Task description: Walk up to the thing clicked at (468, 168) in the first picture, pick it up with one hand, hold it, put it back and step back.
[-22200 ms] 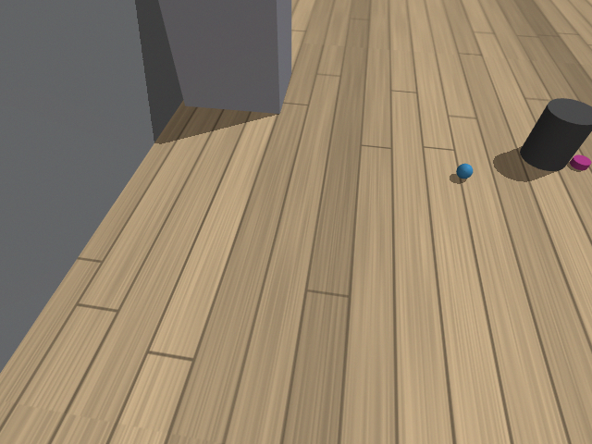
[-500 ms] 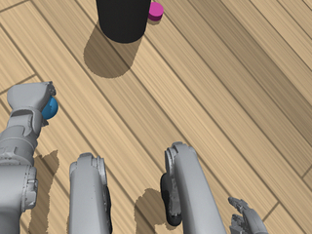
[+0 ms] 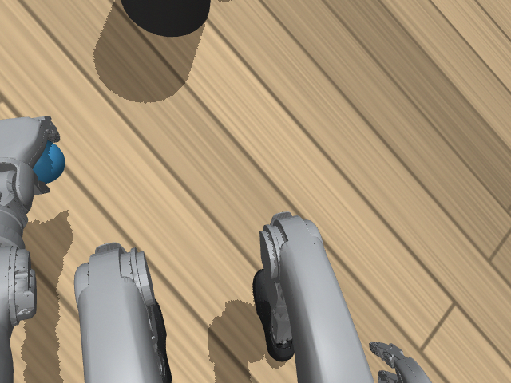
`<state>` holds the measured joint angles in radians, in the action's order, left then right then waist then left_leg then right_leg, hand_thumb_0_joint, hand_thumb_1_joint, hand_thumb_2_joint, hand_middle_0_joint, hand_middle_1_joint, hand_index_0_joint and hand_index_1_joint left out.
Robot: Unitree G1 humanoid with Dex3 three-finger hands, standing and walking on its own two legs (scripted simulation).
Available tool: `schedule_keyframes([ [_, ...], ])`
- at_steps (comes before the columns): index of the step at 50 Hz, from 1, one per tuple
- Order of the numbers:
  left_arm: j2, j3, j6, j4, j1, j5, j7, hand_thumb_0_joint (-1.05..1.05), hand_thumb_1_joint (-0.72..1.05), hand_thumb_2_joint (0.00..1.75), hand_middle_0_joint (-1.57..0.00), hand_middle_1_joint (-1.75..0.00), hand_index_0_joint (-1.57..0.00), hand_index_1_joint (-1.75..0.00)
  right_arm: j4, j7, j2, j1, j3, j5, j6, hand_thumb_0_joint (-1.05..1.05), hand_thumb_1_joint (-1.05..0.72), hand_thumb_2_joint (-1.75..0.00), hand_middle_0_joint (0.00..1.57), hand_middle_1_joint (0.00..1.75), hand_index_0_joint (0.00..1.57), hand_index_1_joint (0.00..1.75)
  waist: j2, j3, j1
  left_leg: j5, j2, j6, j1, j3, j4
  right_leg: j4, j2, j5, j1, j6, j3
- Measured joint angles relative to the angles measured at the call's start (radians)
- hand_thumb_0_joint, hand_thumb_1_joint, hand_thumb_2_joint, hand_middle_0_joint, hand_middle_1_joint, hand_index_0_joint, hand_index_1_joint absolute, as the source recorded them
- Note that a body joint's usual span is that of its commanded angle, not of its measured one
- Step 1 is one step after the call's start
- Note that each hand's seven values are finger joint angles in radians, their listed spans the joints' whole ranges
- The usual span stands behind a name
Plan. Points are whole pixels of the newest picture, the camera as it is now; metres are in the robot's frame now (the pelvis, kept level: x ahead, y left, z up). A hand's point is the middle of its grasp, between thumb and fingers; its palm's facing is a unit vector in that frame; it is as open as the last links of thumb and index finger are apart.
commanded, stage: crouch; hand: left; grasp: from above
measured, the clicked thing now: (38, 161) +0.48 +0.28 -0.19
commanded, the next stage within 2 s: lower in 0.22 s
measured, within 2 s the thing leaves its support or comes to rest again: rests again in 1.80 s
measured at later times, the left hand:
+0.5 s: hand (39, 168) +0.47 +0.28 -0.21, palm faces -0.47 -0.06 -0.88, open 9.9 cm
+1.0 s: hand (54, 172) +0.48 +0.28 -0.27, palm faces -0.46 -0.09 -0.88, open 9.9 cm
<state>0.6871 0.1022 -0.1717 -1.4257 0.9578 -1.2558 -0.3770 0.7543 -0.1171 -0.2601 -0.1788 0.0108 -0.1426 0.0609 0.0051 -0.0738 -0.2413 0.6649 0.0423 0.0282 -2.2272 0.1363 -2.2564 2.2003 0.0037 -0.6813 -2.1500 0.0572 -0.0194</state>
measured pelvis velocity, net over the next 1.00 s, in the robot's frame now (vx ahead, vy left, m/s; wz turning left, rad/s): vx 0.01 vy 0.00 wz -0.07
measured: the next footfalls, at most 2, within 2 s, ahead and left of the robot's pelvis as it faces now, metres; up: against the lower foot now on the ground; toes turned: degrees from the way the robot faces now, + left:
none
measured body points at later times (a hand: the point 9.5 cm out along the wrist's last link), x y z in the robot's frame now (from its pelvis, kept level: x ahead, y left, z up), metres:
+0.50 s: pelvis +0.00 +0.00 -0.04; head +0.25 +0.06 +0.33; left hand +0.49 +0.28 -0.16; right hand +0.04 -0.28 -0.14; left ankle +0.08 +0.14 -0.34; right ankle +0.10 -0.14 -0.34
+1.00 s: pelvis +0.01 +0.00 -0.06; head +0.28 +0.07 +0.29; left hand +0.50 +0.28 -0.22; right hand +0.03 -0.27 -0.15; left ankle +0.08 +0.14 -0.34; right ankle +0.10 -0.14 -0.34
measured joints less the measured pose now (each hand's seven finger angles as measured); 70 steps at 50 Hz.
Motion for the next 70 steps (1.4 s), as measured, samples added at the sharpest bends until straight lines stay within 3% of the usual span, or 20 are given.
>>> schedule_keyframes([
  [27,0.077,0.003,-0.025,-0.102,0.061,-0.027,-0.029,-0.01,0.02,0.51,-0.72,-0.65,-0.67,-0.62,-0.009,-0.019,-0.016,0.03,0.062,-0.022,0.011,0.0,-0.92,-0.9,0.2,0.3,0.2,0.29,-0.022,0.049,-0.031,0.005,-0.012,0.003,-0.1,0.036,-0.129,0.109,0.01,-0.003,-0.084,0.003,-0.016],
  [41,0.12,0.045,-0.035,-0.104,0.041,-0.039,-0.081,-0.01,0.03,0.49,-0.73,-0.65,-0.68,-0.61,-0.013,-0.04,-0.021,0.04,0.083,-0.051,0.023,0.0,-0.92,-0.9,0.2,0.3,0.2,0.29,-0.043,0.096,-0.052,0.02,-0.016,0.012,-0.139,0.063,-0.197,0.166,0.019,-0.012,-0.119,0.009,-0.029],
  [70,0.197,0.072,-0.038,-0.189,0.053,-0.044,-0.166,-0.01,0.03,0.47,-0.75,-0.63,-0.69,-0.6,-0.021,-0.096,-0.04,0.075,0.155,-0.092,0.082,0.0,-0.91,-0.9,0.2,0.3,0.2,0.29,-0.087,0.165,-0.092,0.052,-0.012,0.014,-0.143,0.114,-0.267,0.196,0.04,-0.018,-0.109,0.018,-0.064],
])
